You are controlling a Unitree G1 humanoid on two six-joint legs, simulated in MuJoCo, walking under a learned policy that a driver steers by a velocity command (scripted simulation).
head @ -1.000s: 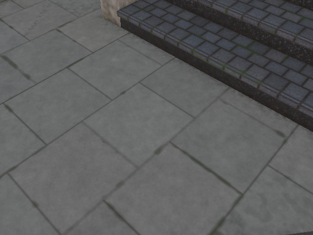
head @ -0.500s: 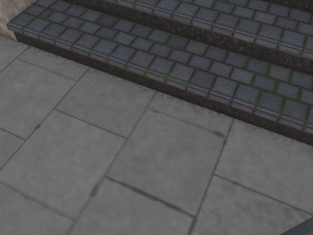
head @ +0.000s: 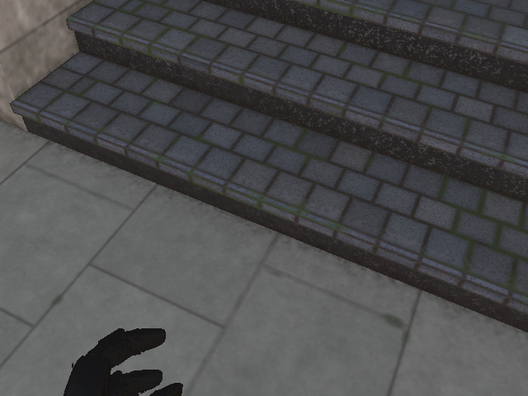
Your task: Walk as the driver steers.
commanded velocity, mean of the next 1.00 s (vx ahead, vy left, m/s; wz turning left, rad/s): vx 0.50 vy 0.00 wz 0.26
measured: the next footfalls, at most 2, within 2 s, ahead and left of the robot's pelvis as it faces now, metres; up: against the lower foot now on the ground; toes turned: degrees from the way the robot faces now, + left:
right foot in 0.20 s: +0.23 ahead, -0.15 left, +0.00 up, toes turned +11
left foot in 0.70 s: +0.41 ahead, +0.21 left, +0.00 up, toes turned +25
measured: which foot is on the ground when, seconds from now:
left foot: down 0.00-0.20, up 0.22-0.68, down 0.70-1.00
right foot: up 0.00-0.18, down 0.20-0.72, up 0.74-1.00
